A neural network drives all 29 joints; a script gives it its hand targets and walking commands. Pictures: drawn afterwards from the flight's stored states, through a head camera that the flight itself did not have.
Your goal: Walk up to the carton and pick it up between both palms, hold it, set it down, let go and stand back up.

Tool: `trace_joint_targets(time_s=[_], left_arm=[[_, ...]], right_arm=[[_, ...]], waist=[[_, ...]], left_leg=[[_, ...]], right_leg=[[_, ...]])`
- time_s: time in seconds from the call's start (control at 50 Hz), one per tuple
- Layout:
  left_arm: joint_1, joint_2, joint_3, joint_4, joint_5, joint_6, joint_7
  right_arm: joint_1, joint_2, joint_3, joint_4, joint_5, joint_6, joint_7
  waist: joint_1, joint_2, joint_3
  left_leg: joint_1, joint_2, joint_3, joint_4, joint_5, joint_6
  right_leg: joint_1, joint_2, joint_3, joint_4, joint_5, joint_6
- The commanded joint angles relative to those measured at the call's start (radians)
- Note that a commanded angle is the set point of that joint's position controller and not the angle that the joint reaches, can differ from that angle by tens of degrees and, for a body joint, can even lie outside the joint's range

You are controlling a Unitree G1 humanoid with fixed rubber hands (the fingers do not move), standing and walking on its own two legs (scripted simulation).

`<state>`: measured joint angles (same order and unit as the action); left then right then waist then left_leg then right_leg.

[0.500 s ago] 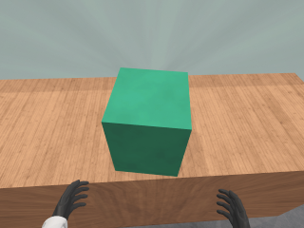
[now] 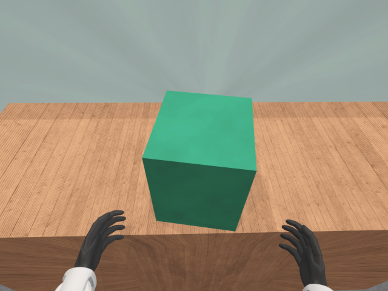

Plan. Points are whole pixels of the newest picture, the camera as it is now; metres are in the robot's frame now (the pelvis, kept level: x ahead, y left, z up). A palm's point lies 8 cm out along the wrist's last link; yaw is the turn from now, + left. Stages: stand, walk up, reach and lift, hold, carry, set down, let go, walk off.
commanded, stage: reach and lift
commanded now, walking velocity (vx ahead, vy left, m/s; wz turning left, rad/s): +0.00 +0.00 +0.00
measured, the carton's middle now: (201, 162) +0.39 +0.02 +0.03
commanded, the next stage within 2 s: none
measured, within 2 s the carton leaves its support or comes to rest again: neither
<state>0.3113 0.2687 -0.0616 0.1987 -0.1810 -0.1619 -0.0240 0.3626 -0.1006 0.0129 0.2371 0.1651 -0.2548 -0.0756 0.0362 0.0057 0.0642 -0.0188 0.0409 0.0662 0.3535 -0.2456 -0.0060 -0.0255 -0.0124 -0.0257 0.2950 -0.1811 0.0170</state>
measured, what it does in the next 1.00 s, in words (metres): stands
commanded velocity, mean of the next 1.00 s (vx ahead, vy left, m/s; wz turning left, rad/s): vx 0.00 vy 0.00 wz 0.00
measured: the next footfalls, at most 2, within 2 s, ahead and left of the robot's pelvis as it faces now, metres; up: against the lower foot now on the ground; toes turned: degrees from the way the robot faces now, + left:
none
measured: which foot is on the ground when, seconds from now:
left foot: down 0.00-1.00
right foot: down 0.00-1.00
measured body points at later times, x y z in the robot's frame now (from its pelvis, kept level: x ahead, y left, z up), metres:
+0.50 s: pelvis -0.01 +0.00 +0.00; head +0.00 +0.00 +0.45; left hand +0.27 +0.22 +0.07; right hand +0.27 -0.19 +0.05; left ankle -0.03 +0.11 -0.75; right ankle -0.01 -0.13 -0.75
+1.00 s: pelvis -0.02 +0.00 +0.00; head +0.00 +0.01 +0.45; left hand +0.35 +0.21 +0.12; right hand +0.33 -0.20 +0.11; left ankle -0.03 +0.12 -0.75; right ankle -0.01 -0.13 -0.75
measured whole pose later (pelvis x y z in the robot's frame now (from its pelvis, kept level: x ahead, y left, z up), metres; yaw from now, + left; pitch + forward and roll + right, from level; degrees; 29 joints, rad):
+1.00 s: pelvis -0.02 +0.00 +0.00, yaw +0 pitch -1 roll -1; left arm -0.39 0.27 0.18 0.08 -0.17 0.61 -0.03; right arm -0.32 -0.23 -0.01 0.14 0.34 0.35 -0.21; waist -0.02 -0.01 0.05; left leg -0.12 0.04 0.06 0.34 -0.20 -0.01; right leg -0.13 0.00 0.00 0.29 -0.14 0.01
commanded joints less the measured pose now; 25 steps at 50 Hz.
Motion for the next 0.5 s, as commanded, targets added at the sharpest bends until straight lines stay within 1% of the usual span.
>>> trace_joint_targets(time_s=[0.0,0.06,0.12,0.16,0.26,0.28,0.3,0.36,0.4,0.44,0.48], left_arm=[[-0.157,0.107,0.043,-0.156,-0.027,-0.034,0.008],[-0.219,0.111,0.046,-0.163,-0.041,0.020,0.008],[-0.290,0.126,0.064,-0.216,-0.055,0.096,0.010],[-0.318,0.125,0.077,-0.242,-0.061,0.148,0.010],[-0.386,0.115,0.120,-0.293,-0.044,0.264,0.000],[-0.398,0.112,0.126,-0.299,-0.042,0.287,-0.002],[-0.412,0.109,0.135,-0.313,-0.037,0.308,-0.004],[-0.447,0.100,0.154,-0.342,-0.027,0.367,-0.009],[-0.467,0.093,0.167,-0.340,-0.022,0.405,-0.015],[-0.509,0.089,0.177,-0.349,-0.018,0.439,-0.017],[-0.530,0.089,0.193,-0.364,-0.011,0.470,-0.020]], right_arm=[[-0.125,-0.050,-0.017,-0.200,0.000,-0.002,-0.010],[-0.178,-0.051,-0.021,-0.220,-0.003,0.059,-0.025],[-0.243,-0.052,-0.029,-0.274,-0.005,0.129,-0.045],[-0.271,-0.052,-0.029,-0.300,-0.002,0.170,-0.055],[-0.333,-0.072,-0.035,-0.329,0.019,0.255,-0.074],[-0.349,-0.081,-0.037,-0.338,0.023,0.270,-0.077],[-0.358,-0.083,-0.036,-0.342,0.030,0.283,-0.079],[-0.398,-0.107,-0.044,-0.371,0.045,0.314,-0.087],[-0.419,-0.115,-0.045,-0.377,0.050,0.338,-0.090],[-0.455,-0.126,-0.048,-0.384,0.060,0.362,-0.094],[-0.476,-0.137,-0.043,-0.399,0.073,0.381,-0.098]], waist=[[0.000,0.041,-0.061],[-0.007,0.039,-0.061],[-0.004,0.029,-0.095],[-0.001,0.022,-0.117],[-0.002,0.036,-0.140],[-0.005,0.030,-0.148],[-0.004,0.033,-0.154],[-0.014,0.029,-0.178],[-0.018,0.010,-0.171],[-0.021,0.013,-0.175],[-0.021,0.011,-0.194]], left_leg=[[-0.067,-0.032,-0.034,-0.051,0.227,-0.032],[-0.086,-0.030,-0.032,-0.065,0.173,-0.023],[-0.101,-0.030,-0.023,-0.073,0.151,-0.013],[-0.091,-0.030,-0.021,-0.068,0.179,-0.012],[-0.057,-0.031,-0.019,-0.061,0.261,-0.025],[-0.048,-0.032,-0.019,-0.058,0.273,-0.027],[-0.041,-0.032,-0.018,-0.058,0.285,-0.029],[-0.021,-0.035,-0.017,-0.048,0.334,-0.037],[-0.021,-0.037,-0.016,-0.047,0.339,-0.037],[-0.019,-0.038,-0.014,-0.046,0.344,-0.040],[-0.013,-0.041,-0.012,-0.040,0.372,-0.042]], right_leg=[[-0.005,0.018,0.064,-0.036,0.042,-0.075],[0.000,0.011,0.070,-0.038,0.015,-0.074],[0.009,0.009,0.073,-0.035,0.009,-0.066],[0.011,0.012,0.070,-0.033,0.031,-0.061],[0.024,0.018,0.064,-0.036,0.095,-0.055],[0.025,0.020,0.061,-0.037,0.106,-0.052],[0.033,0.021,0.059,-0.036,0.116,-0.050],[0.048,0.029,0.052,-0.031,0.174,-0.044],[0.055,0.032,0.049,-0.031,0.192,-0.038],[0.054,0.034,0.048,-0.030,0.204,-0.036],[0.067,0.036,0.046,-0.024,0.244,-0.031]])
